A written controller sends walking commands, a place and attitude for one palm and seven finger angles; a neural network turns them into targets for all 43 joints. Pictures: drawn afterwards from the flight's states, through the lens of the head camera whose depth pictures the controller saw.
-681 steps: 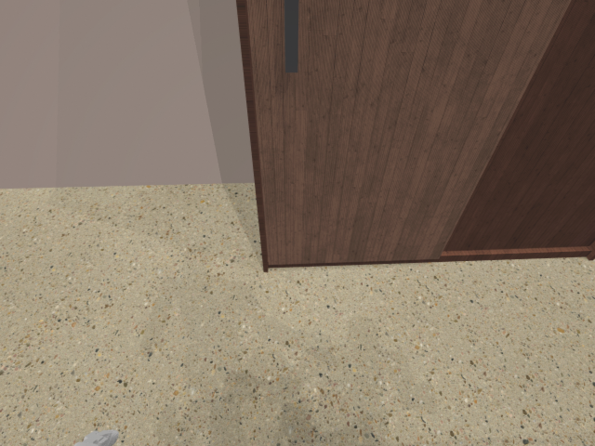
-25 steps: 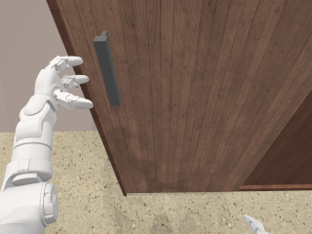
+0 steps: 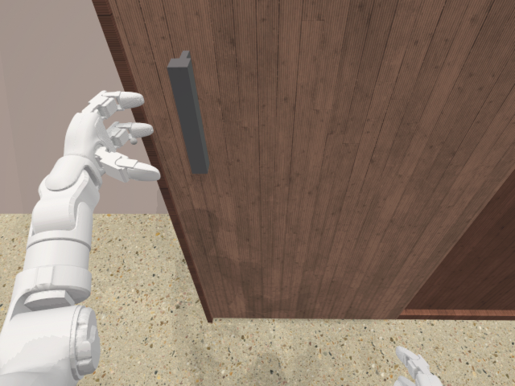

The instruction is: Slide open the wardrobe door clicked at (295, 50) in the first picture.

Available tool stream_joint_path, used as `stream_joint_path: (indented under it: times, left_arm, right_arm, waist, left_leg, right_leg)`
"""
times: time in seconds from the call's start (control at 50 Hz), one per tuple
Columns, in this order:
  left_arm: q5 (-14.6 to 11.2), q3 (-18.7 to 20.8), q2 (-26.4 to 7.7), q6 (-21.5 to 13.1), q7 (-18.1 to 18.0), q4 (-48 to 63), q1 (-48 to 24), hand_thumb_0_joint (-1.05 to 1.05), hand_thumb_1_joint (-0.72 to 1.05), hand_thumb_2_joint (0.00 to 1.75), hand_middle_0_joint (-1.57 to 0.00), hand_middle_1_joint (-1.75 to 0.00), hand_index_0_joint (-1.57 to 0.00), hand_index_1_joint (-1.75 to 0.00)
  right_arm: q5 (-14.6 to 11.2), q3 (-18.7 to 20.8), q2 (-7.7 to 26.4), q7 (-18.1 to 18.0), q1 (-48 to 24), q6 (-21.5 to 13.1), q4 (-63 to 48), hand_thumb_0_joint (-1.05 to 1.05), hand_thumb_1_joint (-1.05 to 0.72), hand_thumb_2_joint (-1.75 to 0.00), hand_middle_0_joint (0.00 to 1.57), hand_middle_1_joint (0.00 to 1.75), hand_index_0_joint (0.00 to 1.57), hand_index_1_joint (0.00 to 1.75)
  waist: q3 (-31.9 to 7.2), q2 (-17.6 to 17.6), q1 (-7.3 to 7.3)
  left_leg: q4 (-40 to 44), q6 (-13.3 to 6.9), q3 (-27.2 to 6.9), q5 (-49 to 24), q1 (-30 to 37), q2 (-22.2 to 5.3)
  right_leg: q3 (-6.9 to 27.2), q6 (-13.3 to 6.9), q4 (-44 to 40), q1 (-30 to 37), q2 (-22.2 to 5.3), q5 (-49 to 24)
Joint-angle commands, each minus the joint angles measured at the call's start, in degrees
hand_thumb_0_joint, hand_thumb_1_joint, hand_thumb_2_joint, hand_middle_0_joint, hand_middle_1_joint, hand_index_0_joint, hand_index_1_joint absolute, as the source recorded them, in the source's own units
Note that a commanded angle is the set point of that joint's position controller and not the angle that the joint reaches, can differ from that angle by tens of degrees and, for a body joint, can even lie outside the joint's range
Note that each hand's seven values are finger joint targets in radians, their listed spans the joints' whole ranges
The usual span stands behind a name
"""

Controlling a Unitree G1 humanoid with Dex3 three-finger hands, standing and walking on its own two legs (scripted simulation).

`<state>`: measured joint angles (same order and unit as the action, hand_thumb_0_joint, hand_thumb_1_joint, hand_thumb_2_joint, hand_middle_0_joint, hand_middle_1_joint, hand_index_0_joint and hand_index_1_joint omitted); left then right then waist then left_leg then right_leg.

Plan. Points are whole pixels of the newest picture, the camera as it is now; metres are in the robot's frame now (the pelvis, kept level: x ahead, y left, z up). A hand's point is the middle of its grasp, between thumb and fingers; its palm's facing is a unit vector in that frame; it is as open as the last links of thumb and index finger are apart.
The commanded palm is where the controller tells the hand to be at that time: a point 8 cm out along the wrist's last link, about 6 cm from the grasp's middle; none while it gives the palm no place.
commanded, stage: feel for the door with the fingertips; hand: left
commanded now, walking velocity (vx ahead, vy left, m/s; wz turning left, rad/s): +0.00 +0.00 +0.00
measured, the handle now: (193, 115) +0.48 +0.14 +0.20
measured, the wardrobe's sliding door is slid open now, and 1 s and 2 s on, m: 0.00 0.00 0.00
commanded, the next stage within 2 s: slide the fingers in behind the handle in 0.80 s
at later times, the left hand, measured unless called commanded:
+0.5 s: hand (166, 136) +0.41 +0.16 +0.21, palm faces +0.08 -1.00 -0.01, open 14.0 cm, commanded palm +0.39 +0.21 +0.20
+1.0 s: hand (174, 127) +0.43 +0.16 +0.20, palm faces +0.05 -1.00 +0.00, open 13.6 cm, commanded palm +0.40 +0.22 +0.20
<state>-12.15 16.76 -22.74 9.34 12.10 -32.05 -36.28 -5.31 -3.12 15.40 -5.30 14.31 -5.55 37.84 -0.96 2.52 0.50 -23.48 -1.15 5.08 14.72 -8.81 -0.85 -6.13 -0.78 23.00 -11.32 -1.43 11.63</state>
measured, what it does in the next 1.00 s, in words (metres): stands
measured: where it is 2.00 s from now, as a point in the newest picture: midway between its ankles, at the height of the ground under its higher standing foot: outside the picture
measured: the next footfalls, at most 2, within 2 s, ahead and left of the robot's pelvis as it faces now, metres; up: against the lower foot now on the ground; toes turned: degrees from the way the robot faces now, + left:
none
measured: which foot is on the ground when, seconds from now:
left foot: down 0.00-1.00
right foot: down 0.00-1.00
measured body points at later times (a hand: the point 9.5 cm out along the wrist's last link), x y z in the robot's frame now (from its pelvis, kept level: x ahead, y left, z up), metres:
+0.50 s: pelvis +0.00 -0.01 +0.00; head -0.01 -0.03 +0.45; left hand +0.40 +0.22 +0.21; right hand +0.15 -0.24 -0.10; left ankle -0.02 +0.10 -0.74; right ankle +0.01 -0.11 -0.74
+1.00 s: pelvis -0.01 -0.01 +0.00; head -0.01 -0.03 +0.45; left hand +0.42 +0.21 +0.21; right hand +0.09 -0.27 -0.12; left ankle -0.02 +0.10 -0.74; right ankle +0.01 -0.11 -0.74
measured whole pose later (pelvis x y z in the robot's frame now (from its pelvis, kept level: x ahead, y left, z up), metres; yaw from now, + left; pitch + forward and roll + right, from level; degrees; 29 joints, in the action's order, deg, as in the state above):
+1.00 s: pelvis -0.01 -0.01 +0.00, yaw -1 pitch +1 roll +0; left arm -9.5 15.8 -20.2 5.3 7.9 -44.2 -45.5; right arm -4.6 -2.3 15.4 -4.6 17.2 -4.3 40.3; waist -1.2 2.5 -1.5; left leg -23.3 -0.3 5.5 13.7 -10.1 -1.8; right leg -5.6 -1.8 23.2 -13.2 -0.4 10.7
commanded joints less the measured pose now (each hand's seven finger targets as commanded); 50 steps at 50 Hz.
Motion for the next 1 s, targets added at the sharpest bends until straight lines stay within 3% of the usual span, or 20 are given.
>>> stream_joint_path:
  times: [0.0,0.06,0.14,0.16,0.18,0.26,0.28,0.32,0.36,0.38,0.42,0.5,0.58,0.6,0.64,0.78,0.82,0.9,0.96,0.98]
  left_arm:
    - [-1.56,-1.01,-7.27,-4.31,-0.36,15.26,-29.49,0.0,-0.5,0.3,-0.3,-1.2,-0.3,-1.2]
    - [-0.93,0.45,-7.87,-3.13,-2.23,14.56,-26.54,0.0,-0.5,0.3,-0.3,-1.2,-0.3,-1.2]
    - [-0.18,-0.77,-4.72,-1.82,-5.02,17.78,-26.23,0.0,-0.5,0.3,-0.3,-1.2,-0.3,-1.2]
    - [0.13,1.12,-6.8,-1.74,-5.92,17.88,-24.14,0.0,-0.5,0.3,-0.3,-1.2,-0.3,-1.2]
    - [0.28,-0.6,-4.67,-1.52,-6.28,18.83,-24.53,0.0,-0.5,0.3,-0.3,-1.2,-0.3,-1.2]
    - [1.06,1.41,-6.34,-0.94,-8.47,20.69,-23.93,0.0,-0.5,0.3,-0.3,-1.2,-0.3,-1.2]
    - [1.07,-0.01,-4.7,-0.62,-8.63,20.5,-25.03,0.0,-0.5,0.3,-0.3,-1.2,-0.3,-1.2]
    - [1.52,1.96,-7.61,-0.29,-9.12,19.4,-26.93,0.0,-0.5,0.3,-0.3,-1.2,-0.3,-1.2]
    - [2.16,2.86,-9.35,-0.56,-9.28,20.17,-26.91,0.0,-0.5,0.3,-0.3,-1.2,-0.3,-1.2]
    - [2.17,1.07,-7.52,-0.85,-8.96,21.15,-28.19,0.0,-0.5,0.3,-0.3,-1.2,-0.3,-1.2]
    - [1.64,-2.37,-3.72,-0.86,-7.86,18.79,-29.46,0.0,-0.5,0.3,-0.3,-1.2,-0.3,-1.2]
    - [0.82,-0.87,-6.22,-0.53,-6.32,12.17,-30.97,0.0,-0.5,0.3,-0.3,-1.2,-0.3,-1.2]
    - [1.01,-1.35,-6.49,-2.33,-6.08,10.68,-34.31,0.0,-0.5,0.3,-0.3,-1.2,-0.3,-1.2]
    - [0.97,-3.26,-4.72,-2.86,-5.81,9.96,-36.16,0.0,-0.5,0.3,-0.3,-1.2,-0.3,-1.2]
    - [0.8,-2.37,-5.53,-3.77,-6.0,6.9,-37.18,0.0,-0.5,0.3,-0.3,-1.2,-0.3,-1.2]
    - [2.32,3.1,-12.21,-7.39,-6.74,3.52,-36.63,0.0,-0.5,0.3,-0.3,-1.2,-0.3,-1.2]
    - [2.35,1.09,-10.02,-7.77,-6.09,2.99,-38.14,0.0,-0.5,0.3,-0.3,-1.2,-0.3,-1.2]
    - [2.31,2.27,-12.07,-7.99,-5.68,-0.02,-39.98,0.0,-0.5,0.3,-0.3,-1.2,-0.3,-1.2]
    - [2.34,4.2,-13.56,-8.48,-5.29,0.97,-36.29,0.0,-0.5,0.3,-0.3,-1.2,-0.3,-1.2]
    - [2.04,3.73,-12.93,-8.56,-5.07,0.89,-36.35,0.0,-0.5,0.3,-0.3,-1.2,-0.3,-1.2]
  right_arm:
    - [0.04,2.38,6.84,-0.25,-4.67,-3.61,-7.37,0.0,-0.9,-0.9,0.2,0.3,0.2,0.3]
    - [0.27,2.68,7.06,0.2,-4.78,-3.18,-7.13,0.0,-0.9,-0.9,0.2,0.3,0.2,0.3]
    - [0.47,2.63,6.17,0.94,-5.98,-2.61,-7.49,0.0,-0.9,-0.9,0.2,0.3,0.2,0.3]
    - [0.59,2.71,6.45,1.04,-6.12,-2.14,-7.66,0.0,-0.9,-0.9,0.2,0.3,0.2,0.3]
    - [0.6,2.52,6.22,1.05,-6.55,-1.85,-7.98,0.0,-0.9,-0.9,0.2,0.3,0.2,0.3]
    - [0.86,2.59,5.85,1.04,-7.29,-1.05,-8.26,0.0,-0.9,-0.9,0.2,0.3,0.2,0.3]
    - [0.86,2.38,5.67,0.93,-7.64,-0.9,-8.24,0.0,-0.9,-0.9,0.2,0.3,0.2,0.3]
    - [0.9,2.27,5.72,0.59,-7.24,-0.51,-7.83,0.0,-0.9,-0.9,0.2,0.3,0.2,0.3]
    - [0.97,2.27,5.75,0.41,-7.56,-0.15,-8.27,0.0,-0.9,-0.9,0.2,0.3,0.2,0.3]
    - [0.92,2.07,5.41,0.34,-7.81,-0.24,-8.54,0.0,-0.9,-0.9,0.2,0.3,0.2,0.3]
    - [0.58,2.06,5.23,0.15,-7.34,-0.45,-7.87,0.0,-0.9,-0.9,0.2,0.3,0.2,0.3]
    - [0.4,2.12,6.15,-0.39,-6.27,-0.36,-6.98,0.0,-0.9,-0.9,0.2,0.3,0.2,0.3]
    - [0.36,2.37,6.12,-0.36,-5.51,-0.8,-6.67,0.0,-0.9,-0.9,0.2,0.3,0.2,0.3]
    - [0.31,2.29,6.05,-0.36,-5.06,-0.96,-6.38,0.0,-0.9,-0.9,0.2,0.3,0.2,0.3]
    - [0.35,2.5,6.41,-0.41,-4.19,-1.29,-5.72,0.0,-0.9,-0.9,0.2,0.3,0.2,0.3]
    - [0.87,2.85,6.94,0.25,-2.03,-1.57,-5.64,0.0,-0.9,-0.9,0.2,0.3,0.2,0.3]
    - [0.65,2.91,6.83,0.3,-1.61,-1.64,-5.64,0.0,-0.9,-0.9,0.2,0.3,0.2,0.3]
    - [0.54,2.98,7.27,0.16,-0.48,-1.96,-4.99,0.0,-0.9,-0.9,0.2,0.3,0.2,0.3]
    - [0.65,3.3,7.29,0.4,-0.53,-2.08,-5.89,0.0,-0.9,-0.9,0.2,0.3,0.2,0.3]
    - [0.65,3.1,7.22,0.45,-0.39,-2.19,-5.74,0.0,-0.9,-0.9,0.2,0.3,0.2,0.3]
  waist:
    - [-16.99,1.12,-1.55]
    - [-17.07,-1.3,-0.24]
    - [-17.01,-0.45,0.21]
    - [-17.13,-2.41,1.08]
    - [-17.35,-2.27,0.7]
    - [-17.48,-3.98,1.34]
    - [-16.6,-3.67,0.68]
    - [-15.81,-4.03,0.47]
    - [-17.02,-2.1,1.02]
    - [-17.26,-0.39,0.51]
    - [-15.79,-0.96,-0.9]
    - [-13.96,-3.72,-1.48]
    - [-15.78,-1.02,-1.74]
    - [-15.64,-1.97,-2.49]
    - [-15.02,-4.19,-2.61]
    - [-18.8,-3.43,-0.85]
    - [-17.34,-3.33,-1.76]
    - [-15.63,-3.27,-2.18]
    - [-18.57,-2.31,-0.73]
    - [-17.84,-3.65,-1.23]
  left_leg:
    - [1.8,-0.21,-5.5,-17.8,7.48,-0.77]
    - [1.88,-0.03,-5.64,-19.2,6.63,-0.85]
    - [1.88,0.46,-5.4,-20.31,6.28,-0.83]
    - [2.21,0.44,-5.42,-20.63,5.9,-0.97]
    - [2.32,0.24,-5.04,-20.63,5.85,-0.94]
    - [2.42,-0.03,-4.56,-19.96,5.38,-1.01]
    - [2.69,-0.26,-4.11,-18.59,5.09,-0.84]
    - [2.95,-0.43,-4.06,-16.19,4.06,-0.68]
    - [3.09,-0.54,-3.86,-16.6,4.48,-0.57]
    - [3.13,-0.49,-3.77,-17.01,4.92,-0.41]
    - [2.66,-0.59,-3.79,-16.34,5.49,-0.49]
    - [2.89,-1.04,-3.86,-11.97,3.47,-0.12]
    - [2.4,-1.19,-3.9,-12.04,4.19,0.1]
    - [2.35,-1.2,-4.14,-11.8,4.24,0.11]
    - [2.36,-1.31,-4.35,-10.66,3.21,0.04]
    - [2.39,-1.5,-3.71,-13.71,1.63,0.16]
    - [2.33,-1.53,-3.16,-12.68,1.33,0.08]
    - [2.45,-1.69,-3.29,-10.18,0.34,0.07]
    - [2.41,-1.67,-3.0,-11.46,0.72,0.03]
    - [2.63,-1.72,-3.12,-11.46,0.39,0.01]
  right_leg:
    - [3.43,-1.49,-1.02,3.65,0.67,-15.49]
    - [3.14,-1.5,-0.61,4.58,0.63,-16.09]
    - [3.17,-1.46,0.02,4.88,0.56,-17.01]
    - [3.11,-1.44,-0.14,6.14,0.62,-17.04]
    - [3.34,-1.32,-0.02,6.35,0.54,-17.61]
    - [3.58,-1.14,-0.21,7.85,0.54,-18.13]
    - [3.85,-0.96,-0.59,7.45,0.5,-17.69]
    - [4.14,-0.94,-1.12,7.45,0.52,-16.2]
    - [4.45,-1.09,-1.21,8.75,0.3,-16.47]
    - [4.53,-1.16,-1.2,8.85,0.25,-16.99]
    - [4.31,-1.1,-1.48,6.94,0.5,-16.89]
    - [4.59,-0.73,-2.65,5.65,0.36,-13.48]
    - [5.02,-0.87,-2.58,5.46,0.22,-13.1]
    - [4.76,-0.84,-2.49,4.84,0.3,-12.96]
    - [4.76,-0.72,-2.57,4.33,0.42,-11.91]
    - [5.41,-0.75,-1.31,8.8,0.15,-16.47]
    - [5.46,-0.55,-1.59,7.4,0.19,-16.11]
    - [5.68,-0.47,-2.34,5.95,0.25,-13.22]
    - [5.76,-0.63,-1.85,8.27,0.11,-14.31]
    - [5.63,-0.58,-1.95,8.11,0.3,-14.61]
